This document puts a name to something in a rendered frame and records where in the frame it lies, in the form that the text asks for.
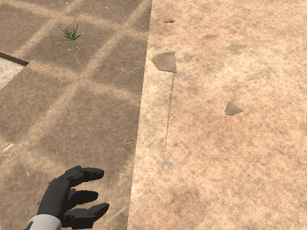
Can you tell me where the robot left hand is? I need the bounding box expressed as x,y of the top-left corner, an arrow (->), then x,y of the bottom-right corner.
36,165 -> 109,230

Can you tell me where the left robot forearm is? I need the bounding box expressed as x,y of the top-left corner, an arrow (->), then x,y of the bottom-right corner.
24,214 -> 62,230

